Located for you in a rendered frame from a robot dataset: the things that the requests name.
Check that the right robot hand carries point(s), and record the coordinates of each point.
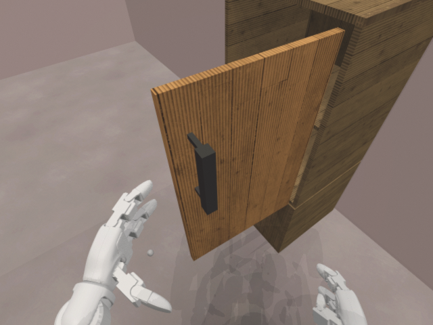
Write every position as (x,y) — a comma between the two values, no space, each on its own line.
(344,306)

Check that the left robot forearm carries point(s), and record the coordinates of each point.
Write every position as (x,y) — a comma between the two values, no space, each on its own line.
(90,305)

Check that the left robot hand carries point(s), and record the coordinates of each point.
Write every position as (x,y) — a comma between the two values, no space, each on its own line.
(114,241)

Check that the cupboard door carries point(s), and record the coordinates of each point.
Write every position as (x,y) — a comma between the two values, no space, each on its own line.
(257,114)

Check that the handle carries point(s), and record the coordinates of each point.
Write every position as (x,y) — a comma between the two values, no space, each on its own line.
(207,175)

